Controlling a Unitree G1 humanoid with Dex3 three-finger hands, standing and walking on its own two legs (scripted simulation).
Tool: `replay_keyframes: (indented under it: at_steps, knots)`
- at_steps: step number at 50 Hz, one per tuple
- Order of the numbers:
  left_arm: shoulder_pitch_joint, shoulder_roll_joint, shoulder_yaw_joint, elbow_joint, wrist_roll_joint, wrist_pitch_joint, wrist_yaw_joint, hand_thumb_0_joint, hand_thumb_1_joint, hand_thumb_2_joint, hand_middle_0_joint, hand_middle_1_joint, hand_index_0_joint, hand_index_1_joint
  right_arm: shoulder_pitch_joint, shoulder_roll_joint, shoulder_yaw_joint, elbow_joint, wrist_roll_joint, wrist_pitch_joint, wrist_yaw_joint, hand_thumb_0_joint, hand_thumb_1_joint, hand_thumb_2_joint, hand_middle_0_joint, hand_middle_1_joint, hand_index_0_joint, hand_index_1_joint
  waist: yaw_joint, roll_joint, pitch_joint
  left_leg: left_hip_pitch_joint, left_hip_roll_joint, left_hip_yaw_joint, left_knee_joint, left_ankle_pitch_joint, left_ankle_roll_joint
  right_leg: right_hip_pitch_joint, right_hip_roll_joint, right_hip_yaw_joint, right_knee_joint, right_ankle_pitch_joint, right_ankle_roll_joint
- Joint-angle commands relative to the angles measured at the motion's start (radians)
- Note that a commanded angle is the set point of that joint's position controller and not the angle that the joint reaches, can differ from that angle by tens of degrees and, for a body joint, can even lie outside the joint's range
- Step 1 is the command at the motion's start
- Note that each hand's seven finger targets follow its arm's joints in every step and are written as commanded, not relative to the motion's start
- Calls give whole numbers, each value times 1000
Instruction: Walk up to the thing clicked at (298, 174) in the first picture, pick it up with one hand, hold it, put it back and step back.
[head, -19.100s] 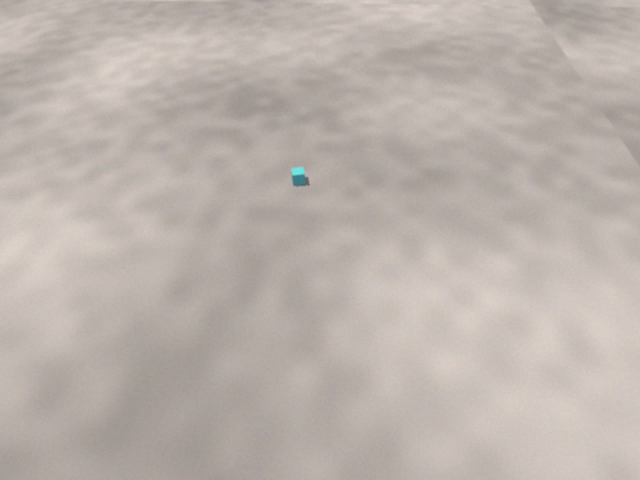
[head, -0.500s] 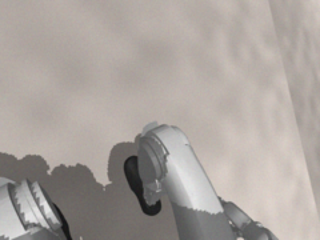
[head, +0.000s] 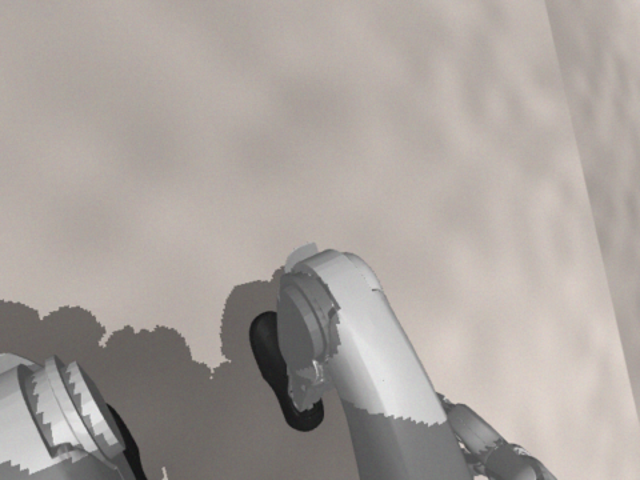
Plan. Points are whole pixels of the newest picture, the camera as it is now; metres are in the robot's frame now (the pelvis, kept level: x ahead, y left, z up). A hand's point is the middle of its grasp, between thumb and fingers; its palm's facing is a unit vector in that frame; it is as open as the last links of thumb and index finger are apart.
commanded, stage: settle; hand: left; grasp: from above
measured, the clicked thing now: out of the picture +0.47 +0.42 -0.28
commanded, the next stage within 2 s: lift in 0.68 s
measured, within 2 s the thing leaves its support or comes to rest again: leaves its support in 0.08 s
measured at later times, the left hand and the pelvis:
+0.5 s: hand out of the picture +0.46 +0.43 -0.15, palm faces -0.42 -0.14 -0.90, open 8.7 cm; pelvis +0.00 +0.00 +0.01, yaw +3 degrees
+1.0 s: hand out of the picture +0.45 +0.42 -0.09, palm faces -0.43 -0.18 -0.88, open 8.7 cm; pelvis -0.01 +0.00 +0.04, yaw +6 degrees
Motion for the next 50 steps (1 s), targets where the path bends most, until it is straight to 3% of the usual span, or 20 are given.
replay_keyframes:
  at_steps: [1, 2, 3, 6, 11, 16, 19, 22, 27, 32, 33, 36, 37, 38, 39, 40, 41, 42, 44, 50]
  knots:
    - [-228, 299, 31, -194, -10, 4, 29, 0, 670, 498, -1010, -531, -1049, -493, 173, -344, -111, 5, 1, 11, -12, 0, -899, -897, 200, 300, 199, 300, -30, 660, -707, 621, 37, 107, -245, 318, -9, 306, 24, -119, -185, 278, -101]
    - [-267, 313, 39, -262, -10, 1, 22, 0, 672, 480, -1007, -530, -1051, -488, 178, -344, -115, 4, 2, 11, -11, 0, -898, -897, 200, 300, 199, 300, -28, 695, -724, 644, 37, 110, -251, 349, -12, 314, 18, -115, -185, 298, -100]
    - [-229, 316, 52, -216, -5, 10, 18, 0, 684, 469, -1004, -543, -1055, -493, 191, -338, -124, 16, 4, 16, -10, 0, -898, -897, 200, 300, 199, 300, -15, 700, -719, 647, 37, 112, -258, 340, -13, 300, 18, -111, -185, 282, -103]
    - [-256, 302, 56, -282, -8, 22, -6, 0, 682, 484, -1025, -513, -1061, -477, 201, -335, -136, 1, 12, 21, -7, 0, -899, -897, 200, 300, 199, 300, -17, 698, -732, 623, 30, 127, -251, 332, -9, 315, 17, -102, -198, 287, -106]
    - [-244, 270, 63, -358, -15, 46, -62, 0, 710, 463, -1038, -500, -1079, -460, 208, -329, -173, -11, 25, 37, -6, 0, -898, -896, 200, 300, 199, 300, 15, 737, -785, 664, 20, 134, -276, 339, -12, 292, 12, -98, -201, 278, -112]
    - [-234, 169, 16, -396, -37, 66, -139, 0, 745, 448, -1062, -489, -1108, -443, 226, -311, -203, -18, 53, 59, -4, 0, -897, -895, 200, 300, 199, 300, 16, 671, -756, 606, 8, 149, -292, 277, -1, 270, 7, -86, -230, 237, -116]
    - [-242, 152, 11, -429, -46, 67, -176, 0, 757, 431, -1067, -472, -1115, -425, 228, -310, -221, -30, 72, 79, -9, 0, -894, -894, 200, 299, 199, 299, 31, 662, -768, 618, 4, 137, -321, 254, -5, 233, 1, -84, -223, 215, -122]
    - [-259, 116, 3, -459, -55, 61, -202, 0, 788, 459, -1095, -479, -1140, -436, 249, -296, -234, -32, 82, 90, -10, 0, -894, -894, 200, 300, 200, 300, 21, 612, -760, 583, -4, 153, -317, 236, 4, 253, -2, -72, -243, 213, -119]
    - [-286, 114, 4, -509, -55, 55, -226, 0, 811, 471, -1122, -476, -1161, -439, 249, -279, -249, -31, 97, 109, -18, 0, -895, -895, 200, 300, 199, 300, 46, 642, -826, 628, -8, 160, -340, 234, 3, 237, -7, -59, -242, 208, -119]
    - [-301, 87, -2, -503, -57, 56, -238, 0, 848, 464, -1153, -470, -1192, -432, 254, -275, -260, -33, 105, 125, -26, 0, -897, -895, 200, 300, 199, 300, 47, 651, -807, 629, -18, 153, -363, 211, -2, 191, -17, -53, -241, 186, -128]
    - [-323, 102, 6, -535, -52, 55, -237, 0, 849, 482, -1162, -468, -1196, -436, 263, -267, -259, -31, 105, 129, -26, 0, -896, -895, 200, 300, 199, 300, 52, 653, -854, 638, -16, 166, -365, 212, 4, 223, -15, -48, -246, 195, -121]
    - [-319, 99, 13, -538, -52, 64, -245, 0, 879, 518, -1186, -484, -1218, -453, 280, -258, -268, -32, 109, 132, -26, 0, -896, -895, 200, 300, 199, 300, 60, 645, -871, 646, -20, 177, -376, 228, 7, 244, -18, -38, -257, 208, -120]
    - [-309, 92, 14, -528, -58, 69, -249, 0, 876, 508, -1191, -471, -1221, -443, 271, -268, -278, -30, 113, 136, -29, 0, -898, -895, 200, 300, 199, 300, 68, 653, -869, 657, -25, 177, -376, 247, 5, 215, -20, -38, -257, 213, -124]
    - [-298, 73, 5, -514, -60, 73, -255, 0, 837, 490, -1202, -462, -1221, -444, 277, -266, -276, -28, 110, 137, -30, 0, -912, -910, 200, 300, 199, 300, 52, 643, -860, 674, -23, 168, -372, 261, 5, 209, -21, -40, -258, 219, -124]
    - [-308, 70, 1, -537, -65, 72, -261, 0, 830, 433, -1122, -448, -1142, -389, 285, -262, -275, -27, 112, 138, -30, 0, -881, -888, 200, 300, 200, 300, 50, 641, -892, 687, -21, 173, -373, 276, 8, 231, -19, -37, -262, 232, -120]
    - [-296, 91, 18, -539, -63, 77, -265, 0, 784, 422, -1133, -459, -1167, -424, 291, -263, -279, -28, 114, 141, -30, 0, -911, -909, 200, 300, 199, 300, 66, 643, -903, 681, -27, 179, -375, 287, 9, 247, -22, -30, -267, 239, -122]
    - [-280, 96, 28, -533, -69, 84, -274, 0, 797, 380, -1053, -445, -1107, -372, 296, -262, -285, -31, 118, 144, -31, 0, -879, -887, 200, 300, 200, 300, 77, 639, -896, 679, -30, 178, -388, 286, 8, 251, -25, -28, -271, 235, -125]
    - [-267, 91, 29, -551, -77, 89, -282, 0, 773, 376, -1109, -449, -1153, -405, 293, -256, -288, -34, 120, 148, -31, 0, -910, -908, 200, 300, 199, 300, 88, 644, -911, 689, -28, 184, -398, 285, 7, 256, -24, -26, -273, 230, -126]
    - [-266, 79, 30, -559, -91, 96, -305, 0, 798, 388, -1085, -466, -1142, -409, 298, -258, -294, -40, 122, 158, -35, 0, -899, -904, 200, 300, 199, 300, 82, 632, -922, 684, -33, 187, -406, 272, 10, 264, -24, -23, -290, 216, -129]
    - [-200, 78, 56, -661, -137, 97, -370, 0, 869, 389, -1126, -465, -1191, -399, 303, -242, -320, -42, 139, 182, -47, 0, -897, -902, 200, 300, 200, 300, 125, 618, -1000, 720, -38, 208, -447, 284, 16, 326, -28, 2, -328, 219, -131]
